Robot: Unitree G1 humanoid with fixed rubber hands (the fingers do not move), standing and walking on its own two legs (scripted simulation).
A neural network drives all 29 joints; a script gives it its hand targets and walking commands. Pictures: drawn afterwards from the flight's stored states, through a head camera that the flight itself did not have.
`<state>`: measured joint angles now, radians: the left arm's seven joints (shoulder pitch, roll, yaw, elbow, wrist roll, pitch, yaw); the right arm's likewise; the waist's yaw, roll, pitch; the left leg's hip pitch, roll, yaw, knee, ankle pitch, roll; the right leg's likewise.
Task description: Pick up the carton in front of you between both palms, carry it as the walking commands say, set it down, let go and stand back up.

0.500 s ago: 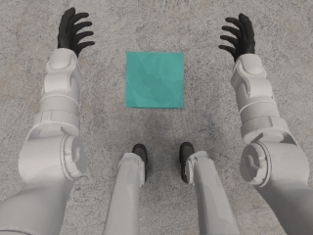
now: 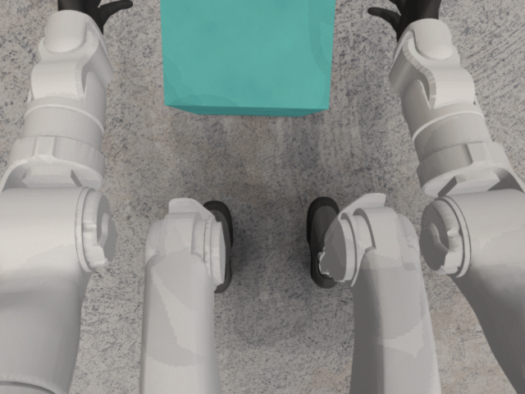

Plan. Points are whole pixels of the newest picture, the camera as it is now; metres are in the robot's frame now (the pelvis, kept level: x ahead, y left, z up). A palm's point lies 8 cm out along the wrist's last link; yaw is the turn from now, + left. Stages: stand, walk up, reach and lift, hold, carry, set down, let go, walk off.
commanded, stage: reach and lift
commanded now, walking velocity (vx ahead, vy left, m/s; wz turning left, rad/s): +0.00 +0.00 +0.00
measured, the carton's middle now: (249, 47) +0.53 +0.05 -0.30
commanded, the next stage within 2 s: none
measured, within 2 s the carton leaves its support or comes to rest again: leaves its support in 1.06 s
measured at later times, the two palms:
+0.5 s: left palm (117, 25) +0.54 +0.22 -0.23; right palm (374, 27) +0.55 -0.13 -0.23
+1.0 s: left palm (137, 22) +0.55 +0.20 -0.23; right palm (360, 26) +0.54 -0.11 -0.23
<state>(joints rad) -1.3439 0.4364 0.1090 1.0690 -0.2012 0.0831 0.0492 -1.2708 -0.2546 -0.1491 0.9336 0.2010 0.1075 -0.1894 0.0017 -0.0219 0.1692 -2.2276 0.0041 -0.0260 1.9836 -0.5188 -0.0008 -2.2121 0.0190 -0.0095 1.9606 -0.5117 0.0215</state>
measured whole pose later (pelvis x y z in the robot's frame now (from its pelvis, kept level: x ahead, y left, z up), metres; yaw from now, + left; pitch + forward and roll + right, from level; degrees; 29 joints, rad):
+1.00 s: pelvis -0.01 +0.00 -0.06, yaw +0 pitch +35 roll -2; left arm -1.58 0.38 0.03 1.25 -0.17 0.10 0.08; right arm -1.50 -0.22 -0.22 1.13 0.15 0.09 -0.18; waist 0.02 -0.05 0.39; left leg -2.28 0.01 -0.02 2.21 -0.54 0.01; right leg -2.26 0.04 0.00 2.18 -0.53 0.04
